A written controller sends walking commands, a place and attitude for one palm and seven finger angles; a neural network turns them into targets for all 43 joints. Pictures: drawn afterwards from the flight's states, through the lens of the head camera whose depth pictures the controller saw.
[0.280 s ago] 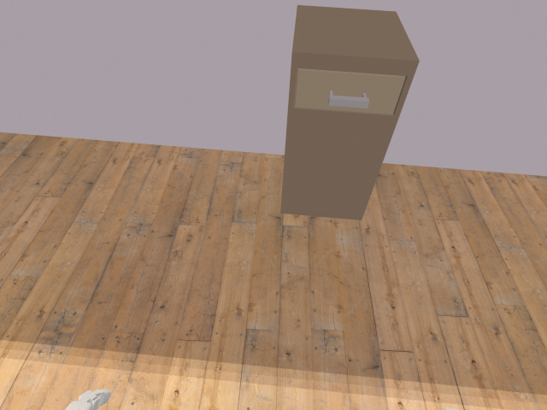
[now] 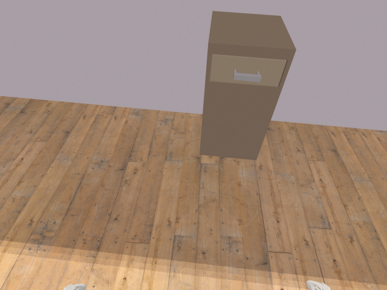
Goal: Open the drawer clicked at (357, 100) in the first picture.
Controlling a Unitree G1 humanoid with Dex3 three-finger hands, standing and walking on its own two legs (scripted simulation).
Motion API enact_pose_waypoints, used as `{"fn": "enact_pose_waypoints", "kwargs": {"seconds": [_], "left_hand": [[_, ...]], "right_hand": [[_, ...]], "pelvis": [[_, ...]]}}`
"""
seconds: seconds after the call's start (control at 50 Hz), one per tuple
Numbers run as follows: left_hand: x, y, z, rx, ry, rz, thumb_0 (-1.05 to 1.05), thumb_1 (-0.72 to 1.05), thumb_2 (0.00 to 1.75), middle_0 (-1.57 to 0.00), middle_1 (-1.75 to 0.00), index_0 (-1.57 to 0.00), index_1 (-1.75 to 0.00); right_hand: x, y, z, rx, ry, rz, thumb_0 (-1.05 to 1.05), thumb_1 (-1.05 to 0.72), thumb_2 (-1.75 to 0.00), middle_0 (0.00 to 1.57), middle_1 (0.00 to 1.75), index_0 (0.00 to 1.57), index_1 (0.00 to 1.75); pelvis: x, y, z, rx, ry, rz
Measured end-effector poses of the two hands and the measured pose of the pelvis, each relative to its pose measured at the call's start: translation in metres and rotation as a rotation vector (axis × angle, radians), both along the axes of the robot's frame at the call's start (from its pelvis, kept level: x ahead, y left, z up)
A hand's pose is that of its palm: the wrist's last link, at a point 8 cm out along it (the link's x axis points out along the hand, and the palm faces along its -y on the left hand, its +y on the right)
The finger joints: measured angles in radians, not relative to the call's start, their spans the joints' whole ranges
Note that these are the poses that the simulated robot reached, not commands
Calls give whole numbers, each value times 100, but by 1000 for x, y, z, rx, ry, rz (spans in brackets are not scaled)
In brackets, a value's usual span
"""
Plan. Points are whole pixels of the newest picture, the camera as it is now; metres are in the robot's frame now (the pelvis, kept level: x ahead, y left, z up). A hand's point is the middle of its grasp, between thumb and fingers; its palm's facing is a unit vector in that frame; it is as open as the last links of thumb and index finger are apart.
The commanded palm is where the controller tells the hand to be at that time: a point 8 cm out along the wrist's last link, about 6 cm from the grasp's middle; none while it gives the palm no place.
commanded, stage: stand and wait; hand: left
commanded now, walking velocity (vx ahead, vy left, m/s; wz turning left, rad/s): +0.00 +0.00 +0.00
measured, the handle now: (246, 74) +1.08 -0.19 -0.11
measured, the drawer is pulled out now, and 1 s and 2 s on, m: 0.00 0.00 0.00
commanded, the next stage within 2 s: look at it before walking up in 0.54 s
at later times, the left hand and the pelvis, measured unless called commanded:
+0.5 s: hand out of the picture +0.05 +0.23 -0.15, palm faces -0.03 -0.94 -0.33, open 7.4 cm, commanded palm none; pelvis -0.02 -0.01 +0.00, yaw +0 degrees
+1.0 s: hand out of the picture +0.06 +0.22 -0.15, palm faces -0.04 -0.94 -0.33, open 7.4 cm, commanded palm none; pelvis -0.02 -0.02 +0.01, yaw +0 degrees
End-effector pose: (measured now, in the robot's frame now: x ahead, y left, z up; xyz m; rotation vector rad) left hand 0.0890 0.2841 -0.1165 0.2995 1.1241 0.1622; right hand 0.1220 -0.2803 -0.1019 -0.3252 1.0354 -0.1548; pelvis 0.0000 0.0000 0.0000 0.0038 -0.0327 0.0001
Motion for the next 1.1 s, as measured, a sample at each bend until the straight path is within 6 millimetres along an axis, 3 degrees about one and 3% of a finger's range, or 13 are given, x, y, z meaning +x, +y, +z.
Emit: {"fn": "enact_pose_waypoints", "kwargs": {"seconds": [0.24, 0.44, 0.76, 1.1], "left_hand": [[-40, -1, -2, 14, 96, 31, 1, 90, 90, -20, -30, -20, -30], [-48, -4, -1, 20, 112, 31, 1, 90, 90, -20, -30, -20, -30], [-36, -14, 3, 17, 72, 15, 1, 90, 90, -20, -30, -20, -30], [-38, -16, 2, 19, 96, 19, 1, 90, 90, -20, -30, -20, -30]], "right_hand": [[-48, -19, -9, -13, 125, -44, 0, -91, -89, 20, 30, 20, 30], [-74, -26, -14, -8, 181, -66, 0, -91, -89, 20, 30, 20, 30], [-71, -29, -13, 6, 156, -68, 0, -91, -89, 20, 30, 20, 30], [-68, -35, -12, -4, 165, -70, 0, -91, -89, 20, 30, 20, 30]], "pelvis": [[-11, -8, 3, 0, -4, 3], [-17, -13, 4, -1, -5, 3], [-19, -20, 5, 1, -5, -3], [-15, -23, 6, 1, -2, -7]]}}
